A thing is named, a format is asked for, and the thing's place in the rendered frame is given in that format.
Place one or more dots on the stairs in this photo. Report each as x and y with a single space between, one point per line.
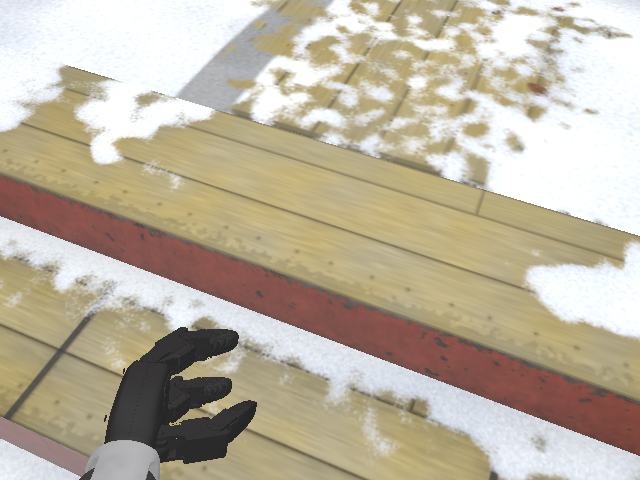
344 390

